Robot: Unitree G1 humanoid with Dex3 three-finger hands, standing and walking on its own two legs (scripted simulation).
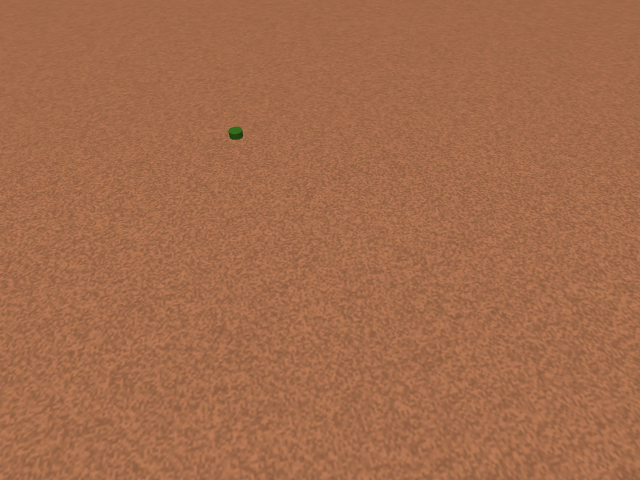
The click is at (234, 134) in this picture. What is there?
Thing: low tin
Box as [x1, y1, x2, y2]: [228, 127, 242, 139]
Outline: 228,130 231,138 236,139 242,136 240,127 232,127
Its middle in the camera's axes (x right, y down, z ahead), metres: -0.48 -0.61 +2.20
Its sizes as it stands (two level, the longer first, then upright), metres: 0.077 0.077 0.035
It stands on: the floor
